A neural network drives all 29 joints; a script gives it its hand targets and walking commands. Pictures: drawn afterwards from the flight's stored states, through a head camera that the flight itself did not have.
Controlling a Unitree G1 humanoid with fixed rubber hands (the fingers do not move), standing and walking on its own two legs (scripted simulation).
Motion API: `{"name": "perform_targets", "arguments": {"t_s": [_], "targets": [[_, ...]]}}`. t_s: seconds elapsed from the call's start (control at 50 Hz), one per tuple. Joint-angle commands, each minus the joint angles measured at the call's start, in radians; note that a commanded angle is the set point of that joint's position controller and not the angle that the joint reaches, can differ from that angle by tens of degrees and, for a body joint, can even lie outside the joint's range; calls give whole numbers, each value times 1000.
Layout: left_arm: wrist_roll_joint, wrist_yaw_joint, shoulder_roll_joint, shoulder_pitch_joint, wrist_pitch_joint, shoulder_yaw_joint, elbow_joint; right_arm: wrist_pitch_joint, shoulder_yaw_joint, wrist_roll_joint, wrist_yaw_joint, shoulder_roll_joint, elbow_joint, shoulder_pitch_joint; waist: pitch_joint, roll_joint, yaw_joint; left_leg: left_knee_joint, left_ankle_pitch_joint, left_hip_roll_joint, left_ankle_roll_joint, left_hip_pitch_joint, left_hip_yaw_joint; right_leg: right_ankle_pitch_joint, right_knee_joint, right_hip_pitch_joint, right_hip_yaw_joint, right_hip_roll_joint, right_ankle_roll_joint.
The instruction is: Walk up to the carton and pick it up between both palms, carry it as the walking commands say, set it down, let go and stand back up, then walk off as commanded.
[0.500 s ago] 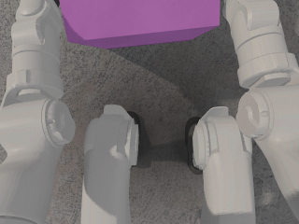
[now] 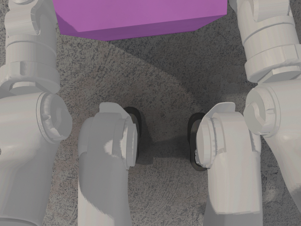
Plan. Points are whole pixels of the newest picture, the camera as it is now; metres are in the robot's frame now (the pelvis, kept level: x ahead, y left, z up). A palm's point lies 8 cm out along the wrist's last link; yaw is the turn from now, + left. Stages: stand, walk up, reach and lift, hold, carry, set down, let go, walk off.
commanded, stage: set down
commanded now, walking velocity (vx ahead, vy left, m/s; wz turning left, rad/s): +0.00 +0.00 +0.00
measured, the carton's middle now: out of the picture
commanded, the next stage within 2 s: let go in 1.86 s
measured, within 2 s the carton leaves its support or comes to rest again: neither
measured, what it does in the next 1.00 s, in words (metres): rises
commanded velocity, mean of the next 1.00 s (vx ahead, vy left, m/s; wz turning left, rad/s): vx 0.00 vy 0.00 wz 0.00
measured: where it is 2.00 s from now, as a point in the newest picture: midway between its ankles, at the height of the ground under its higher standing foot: (164, 147)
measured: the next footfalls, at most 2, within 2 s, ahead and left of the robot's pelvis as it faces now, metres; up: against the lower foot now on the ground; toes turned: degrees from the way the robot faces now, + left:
none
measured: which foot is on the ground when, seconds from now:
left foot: down 0.00-1.00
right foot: down 0.00-1.00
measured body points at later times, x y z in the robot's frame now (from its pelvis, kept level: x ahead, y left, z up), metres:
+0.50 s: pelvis +0.00 +0.00 +0.00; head +0.38 +0.02 +0.22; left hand +0.54 +0.27 -0.19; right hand +0.58 -0.16 -0.18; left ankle +0.11 +0.12 -0.32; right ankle +0.09 -0.12 -0.32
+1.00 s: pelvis -0.01 +0.00 +0.08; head +0.38 +0.03 +0.29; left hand +0.55 +0.27 -0.08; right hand +0.59 -0.18 -0.08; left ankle +0.11 +0.12 -0.32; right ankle +0.09 -0.12 -0.32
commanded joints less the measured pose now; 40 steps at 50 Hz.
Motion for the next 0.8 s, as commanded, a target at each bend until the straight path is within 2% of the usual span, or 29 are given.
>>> {"name": "perform_targets", "arguments": {"t_s": [0.0,0.06,0.08,0.12,0.16,0.2,0.22,0.24,0.3,0.32,0.34,0.36,0.4,0.42,0.44,0.46,0.48,0.5,0.52,0.54,0.56,0.58,0.6,0.66,0.68,0.72,0.74,0.76,0.78], "targets": [[-34,50,120,-321,-57,-64,-111,-33,14,31,-55,-148,-101,-298,-1447,-62,19,-160,504,-28,-12,662,53,462,-184,645,-85,4,-1],[-79,75,161,-314,-59,-91,-181,-44,33,83,-66,-173,-142,-301,-1574,-34,-20,-147,590,-6,-6,836,16,503,-167,639,-95,-16,-15],[-85,84,181,-323,-76,-82,-206,-58,19,102,-70,-191,-204,-339,-1681,-10,1,-129,669,-16,-3,828,43,598,-169,709,-78,-4,-21],[-103,96,233,-312,-80,-47,-258,-67,65,149,-64,-189,-342,-381,-1742,-89,48,-134,737,5,11,842,22,676,-158,741,-70,-11,-17],[-128,92,203,-276,-65,-101,-120,-56,80,152,-60,-213,-259,-376,-1680,-129,30,-150,672,2,24,811,11,588,-155,696,-85,-20,-12],[-92,92,275,-324,-69,-51,-180,-35,58,145,-52,-227,-208,-379,-1622,-60,83,-150,626,5,7,731,32,568,-157,661,-63,-24,-21],[-117,93,256,-374,-72,-86,-231,-38,80,163,-52,-232,-209,-356,-1648,-57,39,-149,630,16,8,785,31,564,-179,664,-48,-26,-16],[-95,96,249,-305,-69,-70,-177,-39,101,192,-37,-201,-230,-380,-1613,-64,94,-160,632,11,18,791,27,525,-179,584,-66,-25,-10],[-68,94,330,-294,-67,-21,-156,-29,81,194,-29,-258,-151,-338,-1624,-45,123,-155,572,24,14,818,47,439,-173,557,-73,-36,1],[-95,91,318,-317,-64,-43,-284,-33,72,183,-33,-276,-242,-372,-1686,-103,91,-158,627,24,14,810,23,522,-153,625,-77,-42,-8],[-85,90,332,-306,-56,-45,-148,-19,72,173,-25,-308,-80,-318,-1558,-55,91,-168,552,36,8,773,34,418,-172,525,-75,-38,-12],[-109,89,343,-345,-63,-50,-237,-24,61,186,-28,-304,-191,-354,-1600,-65,74,-169,556,31,20,809,40,420,-195,559,-69,-38,-9],[-105,75,331,-308,-54,-67,-190,-15,82,189,-30,-286,-142,-343,-1620,-57,90,-167,549,32,19,827,31,418,-181,560,-84,-36,-7],[-143,62,287,-313,-45,-73,-152,-16,76,168,-34,-320,-101,-330,-1592,-68,49,-151,548,40,10,734,30,463,-183,590,-65,-45,-13],[-127,66,321,-322,-49,-73,-221,-18,76,189,-33,-308,-203,-380,-1653,-62,85,-157,571,37,12,791,34,465,-178,612,-68,-40,-6],[-157,55,289,-348,-45,-102,-201,-8,111,190,-26,-278,-94,-339,-1545,-81,74,-178,531,39,12,744,28,430,-173,573,-78,-54,-17],[-174,52,274,-339,-46,-114,-264,-8,85,202,-25,-280,-114,-311,-1592,-53,35,-173,578,39,10,797,23,466,-180,603,-70,-47,-15],[-160,51,294,-335,-45,-115,-300,-6,94,190,-21,-288,-118,-303,-1607,-3,57,-193,535,33,11,804,33,431,-204,590,-78,-37,-27],[-161,47,271,-320,-33,-106,-216,-6,80,197,-19,-326,-150,-326,-1609,-21,35,-167,551,35,6,798,50,455,-221,602,-74,-38,-20],[-166,47,290,-315,-23,-112,-204,1,99,206,-23,-305,-177,-356,-1671,-44,67,-166,567,37,20,833,34,462,-189,631,-81,-39,-15],[-160,48,315,-300,-13,-87,-260,4,81,194,-30,-319,-261,-368,-1754,-57,69,-181,589,35,20,898,36,464,-213,642,-95,-33,-13],[-184,49,307,-322,-5,-97,-341,7,54,204,-42,-353,-348,-374,-1857,-62,14,-176,616,32,22,914,36,534,-216,725,-94,-34,-22],[-189,59,314,-334,-4,-113,-415,15,56,212,-38,-361,-453,-403,-1922,-49,53,-175,656,18,28,1009,42,514,-213,709,-96,-29,-17],[-163,76,357,-278,43,-53,-413,59,17,157,-47,-385,-458,-336,-1968,-107,35,-218,635,15,36,1018,28,491,-240,724,-111,-21,-23],[-178,72,344,-319,61,-64,-486,75,-40,131,-57,-448,-450,-331,-1978,-75,-22,-234,635,11,23,1038,27,490,-256,733,-112,-18,-33],[-126,87,396,-304,87,-32,-547,101,-45,155,-55,-425,-519,-344,-2047,29,33,-256,719,5,13,1166,38,464,-296,662,-125,-16,-31],[-144,91,407,-316,111,-41,-501,127,-61,156,-55,-435,-472,-292,-2093,-14,-11,-251,691,20,22,1209,14,444,-299,668,-126,-19,-30],[-131,96,377,-301,121,-32,-602,143,-26,178,-48,-421,-562,-297,-2146,26,54,-264,712,0,19,1280,52,431,-332,685,-124,-18,-31],[-133,90,381,-281,152,-41,-549,161,-51,162,-44,-426,-517,-278,-2078,-5,-8,-308,645,17,27,1203,24,391,-341,646,-150,-14,-35]]}}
